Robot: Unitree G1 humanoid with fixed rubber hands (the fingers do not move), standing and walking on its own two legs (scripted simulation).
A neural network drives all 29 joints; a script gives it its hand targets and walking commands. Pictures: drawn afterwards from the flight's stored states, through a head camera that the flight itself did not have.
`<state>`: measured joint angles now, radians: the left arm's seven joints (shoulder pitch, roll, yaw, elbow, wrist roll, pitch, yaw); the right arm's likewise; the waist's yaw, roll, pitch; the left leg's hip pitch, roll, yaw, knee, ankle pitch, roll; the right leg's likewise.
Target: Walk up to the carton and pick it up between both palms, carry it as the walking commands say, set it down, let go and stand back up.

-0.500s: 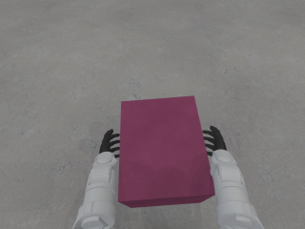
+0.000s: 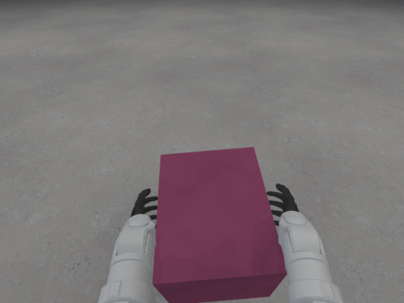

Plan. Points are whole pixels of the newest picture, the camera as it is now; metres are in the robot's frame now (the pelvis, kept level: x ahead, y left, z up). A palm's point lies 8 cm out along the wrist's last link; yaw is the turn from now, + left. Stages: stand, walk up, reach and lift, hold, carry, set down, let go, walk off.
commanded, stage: reach and lift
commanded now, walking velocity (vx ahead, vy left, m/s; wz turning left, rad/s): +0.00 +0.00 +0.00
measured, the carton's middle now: (213, 223) +0.34 +0.01 -0.05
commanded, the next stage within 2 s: hold in 1.00 s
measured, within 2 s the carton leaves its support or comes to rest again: neither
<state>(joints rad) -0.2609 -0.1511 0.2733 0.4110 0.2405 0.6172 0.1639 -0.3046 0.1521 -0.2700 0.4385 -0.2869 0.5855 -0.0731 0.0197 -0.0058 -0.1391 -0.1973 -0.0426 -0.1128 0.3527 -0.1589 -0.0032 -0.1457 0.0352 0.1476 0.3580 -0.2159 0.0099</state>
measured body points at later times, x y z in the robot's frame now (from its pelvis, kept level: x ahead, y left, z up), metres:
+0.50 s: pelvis +0.00 +0.00 +0.00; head -0.06 +0.00 +0.45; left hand +0.30 +0.16 +0.04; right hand +0.31 -0.16 +0.05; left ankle +0.02 +0.12 -0.75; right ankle -0.02 -0.13 -0.75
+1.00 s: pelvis +0.01 +0.00 +0.00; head -0.05 +0.00 +0.45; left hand +0.30 +0.16 +0.03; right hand +0.30 -0.17 +0.04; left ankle +0.02 +0.12 -0.75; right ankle -0.02 -0.13 -0.75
